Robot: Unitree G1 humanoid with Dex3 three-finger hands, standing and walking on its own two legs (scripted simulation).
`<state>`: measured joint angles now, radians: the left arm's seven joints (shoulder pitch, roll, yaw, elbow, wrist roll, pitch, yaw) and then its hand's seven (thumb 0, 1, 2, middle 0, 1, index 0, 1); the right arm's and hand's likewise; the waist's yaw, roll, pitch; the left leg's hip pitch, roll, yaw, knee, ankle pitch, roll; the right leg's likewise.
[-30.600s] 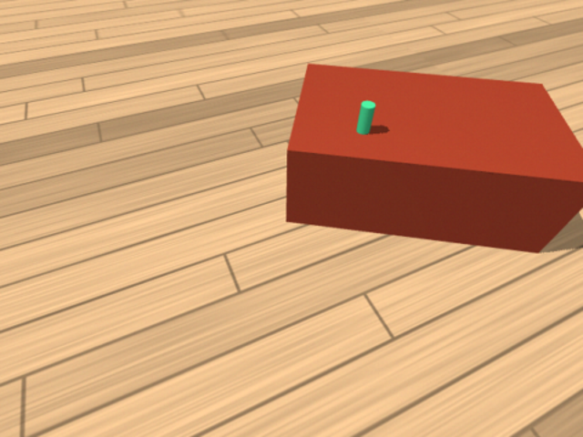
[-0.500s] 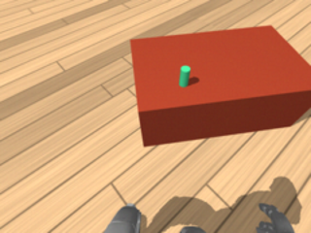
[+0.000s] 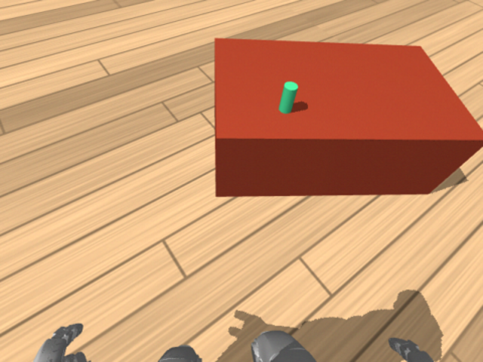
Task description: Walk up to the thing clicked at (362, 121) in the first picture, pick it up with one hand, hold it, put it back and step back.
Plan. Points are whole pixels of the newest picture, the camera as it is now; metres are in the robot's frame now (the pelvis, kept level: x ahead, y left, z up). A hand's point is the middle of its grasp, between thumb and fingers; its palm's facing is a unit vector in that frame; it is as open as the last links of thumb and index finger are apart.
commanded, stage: step back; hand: right
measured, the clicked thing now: (288, 98) +1.02 -0.22 -0.28
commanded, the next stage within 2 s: stand in 1.38 s
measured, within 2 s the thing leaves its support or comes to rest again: neither
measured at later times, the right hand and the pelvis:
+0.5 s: hand out of the picture -0.08 -0.28 -0.17, palm faces -0.12 +0.93 -0.35, open 7.4 cm; pelvis -0.15 -0.02 -0.01, yaw +3 degrees
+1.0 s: hand out of the picture -0.04 -0.27 -0.15, palm faces -0.11 +0.93 -0.36, open 7.4 cm; pelvis -0.14 -0.01 +0.00, yaw +3 degrees
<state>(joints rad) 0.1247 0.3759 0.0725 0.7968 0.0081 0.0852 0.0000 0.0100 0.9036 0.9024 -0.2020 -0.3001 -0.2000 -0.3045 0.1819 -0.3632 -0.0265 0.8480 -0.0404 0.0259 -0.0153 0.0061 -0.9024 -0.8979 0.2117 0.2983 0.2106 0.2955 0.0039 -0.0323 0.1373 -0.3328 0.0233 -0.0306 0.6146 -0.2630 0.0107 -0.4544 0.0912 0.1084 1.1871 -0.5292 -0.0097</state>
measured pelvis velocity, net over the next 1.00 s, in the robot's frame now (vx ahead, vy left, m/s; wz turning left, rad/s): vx -0.14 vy -0.01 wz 0.06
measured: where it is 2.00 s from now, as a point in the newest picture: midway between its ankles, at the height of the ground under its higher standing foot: outside the picture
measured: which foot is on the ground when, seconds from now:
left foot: down 0.00-0.16, up 0.18-0.44, down 0.46-0.76, up 0.78-0.98, down 1.00-1.00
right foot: up 0.00-0.10, down 0.12-1.00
